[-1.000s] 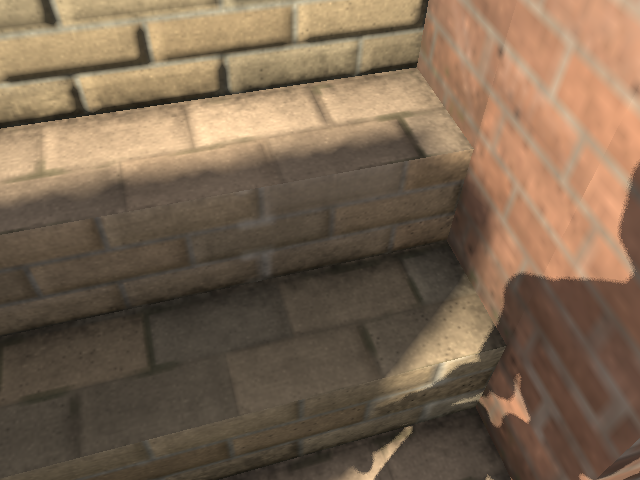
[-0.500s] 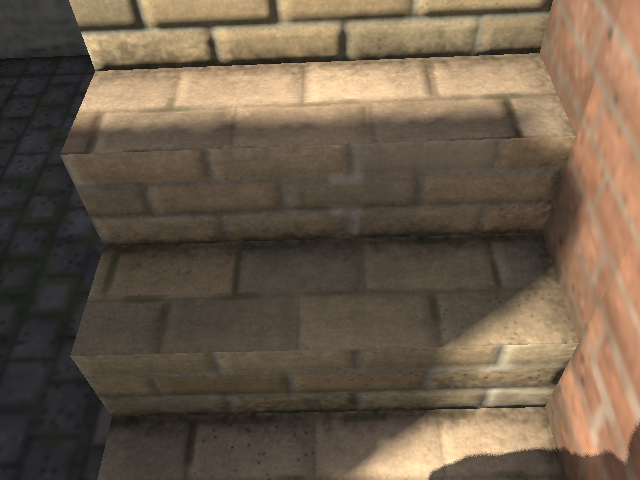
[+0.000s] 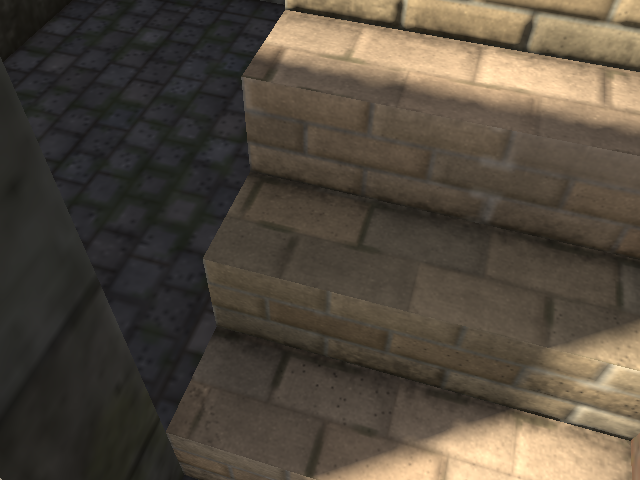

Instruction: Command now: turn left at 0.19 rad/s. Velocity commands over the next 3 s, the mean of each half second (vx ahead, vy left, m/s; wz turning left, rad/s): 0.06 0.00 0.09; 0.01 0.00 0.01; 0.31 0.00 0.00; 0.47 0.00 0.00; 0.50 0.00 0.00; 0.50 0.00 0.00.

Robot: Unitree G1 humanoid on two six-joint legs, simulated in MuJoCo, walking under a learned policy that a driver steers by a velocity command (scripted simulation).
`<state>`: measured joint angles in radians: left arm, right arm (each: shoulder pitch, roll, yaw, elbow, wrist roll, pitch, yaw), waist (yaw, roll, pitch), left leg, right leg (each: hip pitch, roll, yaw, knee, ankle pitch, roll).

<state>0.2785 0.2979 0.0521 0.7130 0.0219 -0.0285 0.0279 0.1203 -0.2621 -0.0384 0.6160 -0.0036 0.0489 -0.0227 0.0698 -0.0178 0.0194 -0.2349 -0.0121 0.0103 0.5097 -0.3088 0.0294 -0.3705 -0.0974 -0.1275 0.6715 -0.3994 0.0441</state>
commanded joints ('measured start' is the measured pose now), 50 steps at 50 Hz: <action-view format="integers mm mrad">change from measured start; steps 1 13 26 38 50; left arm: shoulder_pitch -63 20 -73 -120 -71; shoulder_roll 132 62 -16 62 12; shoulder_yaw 38 7 -28 -4 -8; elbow -96 -42 -24 16 71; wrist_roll -7 15 -5 -14 13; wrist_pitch -15 -28 -23 -53 10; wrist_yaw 9 6 1 -6 30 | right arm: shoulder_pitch -40 -32 38 38 -64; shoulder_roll -135 -40 -64 -125 -31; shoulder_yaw -32 6 -18 -38 3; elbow -75 -13 98 188 215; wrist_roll -17 -1 -29 21 3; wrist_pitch -29 -50 -60 -45 -21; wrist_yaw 4 2 5 -26 -46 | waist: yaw -51 -16 -72 -65 -31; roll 186 45 68 -1 106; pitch -63 -45 59 -84 -24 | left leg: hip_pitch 67 -4 42 151 -183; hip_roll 274 134 62 50 75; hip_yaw -274 -184 -147 -81 -136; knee -241 -120 -200 -54 -250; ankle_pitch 230 229 -190 541 -455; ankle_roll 266 114 64 21 41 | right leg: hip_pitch -183 236 152 262 262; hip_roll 13 1 65 27 80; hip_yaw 152 184 126 155 101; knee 351 -278 -245 -237 -182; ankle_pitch -110 385 66 643 -28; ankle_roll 54 11 -52 -42 -9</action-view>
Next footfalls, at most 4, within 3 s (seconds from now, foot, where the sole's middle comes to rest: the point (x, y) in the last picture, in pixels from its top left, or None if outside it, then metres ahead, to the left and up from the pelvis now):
0.26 right None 0.03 -0.12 -0.77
1.68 left None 0.24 0.11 -0.77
2.24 right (471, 475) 0.44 -0.20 -0.56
2.84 left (365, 244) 0.75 0.00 -0.34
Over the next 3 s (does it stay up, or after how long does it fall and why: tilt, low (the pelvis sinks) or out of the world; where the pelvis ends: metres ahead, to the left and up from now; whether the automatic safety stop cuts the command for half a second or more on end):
stays up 0.63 -0.07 0.34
